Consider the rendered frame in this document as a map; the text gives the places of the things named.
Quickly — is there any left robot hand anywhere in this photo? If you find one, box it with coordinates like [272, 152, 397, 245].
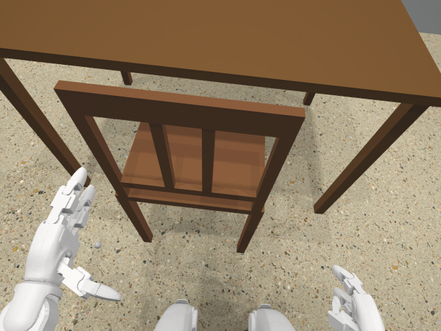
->
[24, 167, 121, 301]

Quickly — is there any robot right shin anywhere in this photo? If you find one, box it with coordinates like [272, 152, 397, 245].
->
[258, 304, 272, 310]

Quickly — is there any left robot forearm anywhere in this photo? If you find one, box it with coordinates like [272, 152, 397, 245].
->
[0, 281, 63, 331]

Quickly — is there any chair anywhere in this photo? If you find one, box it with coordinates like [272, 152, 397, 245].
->
[53, 80, 305, 253]

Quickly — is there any right robot hand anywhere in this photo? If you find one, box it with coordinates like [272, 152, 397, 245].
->
[328, 265, 385, 331]

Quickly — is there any right robot thigh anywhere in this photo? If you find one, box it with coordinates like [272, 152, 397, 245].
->
[248, 308, 296, 331]

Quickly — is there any table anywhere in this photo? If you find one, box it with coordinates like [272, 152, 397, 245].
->
[0, 0, 441, 214]

